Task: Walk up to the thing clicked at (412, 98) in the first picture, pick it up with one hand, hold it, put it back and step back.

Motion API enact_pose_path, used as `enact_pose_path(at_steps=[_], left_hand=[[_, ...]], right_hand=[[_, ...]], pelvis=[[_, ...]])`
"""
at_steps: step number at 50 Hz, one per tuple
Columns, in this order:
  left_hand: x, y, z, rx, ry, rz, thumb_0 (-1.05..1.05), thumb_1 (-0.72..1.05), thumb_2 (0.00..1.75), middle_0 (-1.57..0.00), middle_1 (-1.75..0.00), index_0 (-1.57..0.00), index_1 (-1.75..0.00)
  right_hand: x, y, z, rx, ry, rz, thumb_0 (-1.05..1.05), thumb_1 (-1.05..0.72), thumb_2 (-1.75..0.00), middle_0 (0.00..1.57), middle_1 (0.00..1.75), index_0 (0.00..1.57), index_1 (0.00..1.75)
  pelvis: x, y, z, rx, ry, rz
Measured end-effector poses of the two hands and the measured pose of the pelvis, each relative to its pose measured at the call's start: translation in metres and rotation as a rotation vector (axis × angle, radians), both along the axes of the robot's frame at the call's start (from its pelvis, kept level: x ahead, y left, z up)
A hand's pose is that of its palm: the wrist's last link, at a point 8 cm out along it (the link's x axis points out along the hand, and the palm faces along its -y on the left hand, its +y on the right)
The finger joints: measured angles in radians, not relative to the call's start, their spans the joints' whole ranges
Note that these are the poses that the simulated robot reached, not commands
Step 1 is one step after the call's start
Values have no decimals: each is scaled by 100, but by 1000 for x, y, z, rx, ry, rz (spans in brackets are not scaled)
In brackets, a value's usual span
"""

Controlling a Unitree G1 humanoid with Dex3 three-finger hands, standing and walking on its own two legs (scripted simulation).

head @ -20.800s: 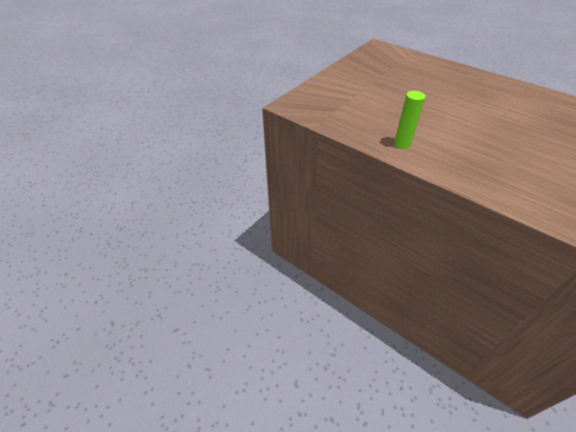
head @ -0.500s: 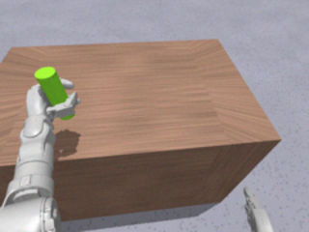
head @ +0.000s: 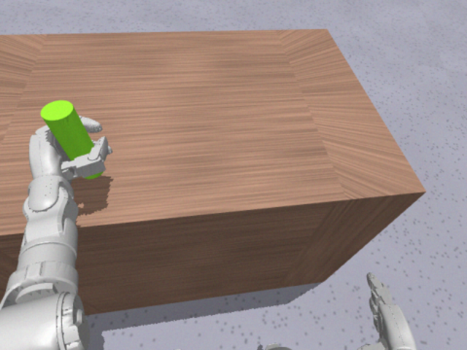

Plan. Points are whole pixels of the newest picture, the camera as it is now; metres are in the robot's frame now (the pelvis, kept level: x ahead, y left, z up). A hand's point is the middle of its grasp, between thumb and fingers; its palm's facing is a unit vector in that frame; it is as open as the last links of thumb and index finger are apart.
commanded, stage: lower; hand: left
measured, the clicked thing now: (76, 143) +0.46 +0.22 +0.10
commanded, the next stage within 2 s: loosen in 0.82 s
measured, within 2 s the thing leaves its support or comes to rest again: rests again in 0.66 s
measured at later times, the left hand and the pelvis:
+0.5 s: hand (99, 161) +0.47 +0.21 +0.04, palm faces +0.17 -0.99 -0.01, open 5.3 cm; pelvis +0.00 +0.01 -0.02, yaw +0 degrees
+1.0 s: hand (102, 168) +0.47 +0.21 +0.02, palm faces +0.18 -0.98 -0.01, open 5.3 cm; pelvis +0.00 +0.00 -0.03, yaw +0 degrees
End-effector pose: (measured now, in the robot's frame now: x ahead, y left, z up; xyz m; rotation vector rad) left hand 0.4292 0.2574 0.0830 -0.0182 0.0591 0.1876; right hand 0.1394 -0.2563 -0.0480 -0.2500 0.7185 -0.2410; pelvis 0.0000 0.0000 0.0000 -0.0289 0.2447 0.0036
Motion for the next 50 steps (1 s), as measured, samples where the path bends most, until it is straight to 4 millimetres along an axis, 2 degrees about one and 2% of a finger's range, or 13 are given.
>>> enact_pose_path(at_steps=[24,40,50], left_hand=[[10,2,-40,21,11,-21,-1,18,111,-96,-113,-101,-110],[9,1,-57,26,12,-18,-1,17,111,-96,-113,-101,-110],[7,1,-58,24,-22,-5,-1,17,111,-97,-113,-102,-109]], right_hand=[[1,14,7,-28,-27,40,-1,51,-6,5,5,6,6],[6,15,10,-34,-26,68,-1,51,-6,5,5,6,6],[4,12,12,-49,-33,84,-1,51,-6,5,5,6,6]], pelvis=[[1,9,-16,-16,59,-3],[3,6,-22,-18,78,1],[-1,4,-27,-16,87,4]])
